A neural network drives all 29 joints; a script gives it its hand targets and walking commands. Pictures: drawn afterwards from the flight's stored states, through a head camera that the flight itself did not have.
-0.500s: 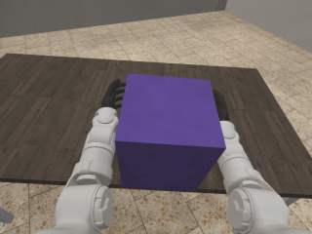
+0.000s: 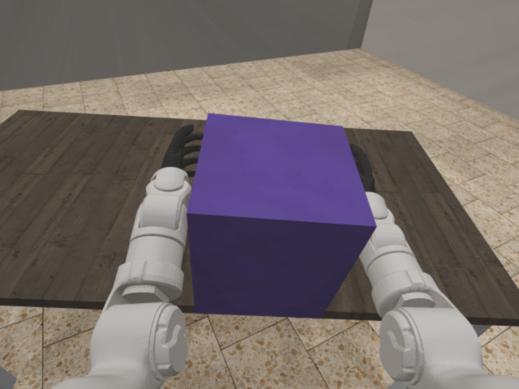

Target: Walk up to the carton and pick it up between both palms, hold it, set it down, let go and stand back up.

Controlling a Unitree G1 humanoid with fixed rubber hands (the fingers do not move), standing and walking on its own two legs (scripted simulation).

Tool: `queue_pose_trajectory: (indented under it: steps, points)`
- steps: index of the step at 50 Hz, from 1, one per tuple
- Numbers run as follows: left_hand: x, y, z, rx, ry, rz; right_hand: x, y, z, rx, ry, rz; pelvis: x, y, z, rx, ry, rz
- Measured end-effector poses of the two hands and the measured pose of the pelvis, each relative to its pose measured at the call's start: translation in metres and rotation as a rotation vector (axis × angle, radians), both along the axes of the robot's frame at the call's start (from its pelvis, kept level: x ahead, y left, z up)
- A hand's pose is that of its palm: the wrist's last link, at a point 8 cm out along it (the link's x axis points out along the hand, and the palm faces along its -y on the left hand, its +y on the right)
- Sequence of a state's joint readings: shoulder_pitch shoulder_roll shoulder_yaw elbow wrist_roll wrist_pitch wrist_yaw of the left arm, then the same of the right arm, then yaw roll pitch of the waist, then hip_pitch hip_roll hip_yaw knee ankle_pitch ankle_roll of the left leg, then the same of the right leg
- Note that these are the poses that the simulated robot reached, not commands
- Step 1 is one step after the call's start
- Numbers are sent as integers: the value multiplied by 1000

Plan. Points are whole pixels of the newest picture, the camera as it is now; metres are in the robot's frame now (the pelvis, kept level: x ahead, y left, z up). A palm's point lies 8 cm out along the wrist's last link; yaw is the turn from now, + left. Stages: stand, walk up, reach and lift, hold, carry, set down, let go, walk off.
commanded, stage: reach and lift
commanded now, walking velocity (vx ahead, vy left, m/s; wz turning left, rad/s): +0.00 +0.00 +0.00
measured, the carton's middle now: (267, 221) +0.35 -0.01 +0.11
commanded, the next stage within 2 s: hold in 1.58 s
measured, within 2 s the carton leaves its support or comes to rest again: neither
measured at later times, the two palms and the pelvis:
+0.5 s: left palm (171, 162) +0.39 +0.14 +0.20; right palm (368, 182) +0.37 -0.16 +0.18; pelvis +0.00 +0.01 +0.00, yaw +0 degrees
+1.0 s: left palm (163, 155) +0.37 +0.14 +0.22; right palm (368, 175) +0.37 -0.16 +0.20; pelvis +0.00 +0.00 +0.00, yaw +1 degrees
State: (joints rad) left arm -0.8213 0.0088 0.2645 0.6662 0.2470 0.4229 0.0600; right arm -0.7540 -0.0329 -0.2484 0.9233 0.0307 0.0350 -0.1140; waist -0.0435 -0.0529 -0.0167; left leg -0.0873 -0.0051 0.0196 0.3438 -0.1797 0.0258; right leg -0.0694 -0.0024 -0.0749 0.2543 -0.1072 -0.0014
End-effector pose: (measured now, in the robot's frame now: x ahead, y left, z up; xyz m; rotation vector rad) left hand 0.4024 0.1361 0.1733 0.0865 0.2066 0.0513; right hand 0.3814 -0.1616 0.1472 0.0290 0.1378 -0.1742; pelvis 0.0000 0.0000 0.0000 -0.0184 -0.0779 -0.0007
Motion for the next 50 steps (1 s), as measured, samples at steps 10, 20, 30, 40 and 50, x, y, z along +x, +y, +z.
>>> queue_pose_trajectory:
  steps: [10, 20, 30, 40, 50]
  points:
    - [-9, 2, 10, 4, -14, 1, -8, 2, 11, 26, -15, -3, -4, 4, -1, -4, -12, 4]
    - [-15, -1, 27, 6, -21, 9, -12, -1, 26, 45, -22, 1, -4, 6, -1, -5, -39, 0]
    - [-18, 0, 35, -3, -23, 19, -11, 0, 35, 50, -24, 9, -2, 6, -1, -6, -53, -1]
    - [-25, 4, 40, -13, -36, 31, -13, 3, 40, 60, -36, 21, -1, 3, -2, -8, -62, 11]
    - [-28, 6, 51, -15, -39, 33, -15, 5, 48, 76, -37, 24, -3, 2, -2, -9, -65, 11]
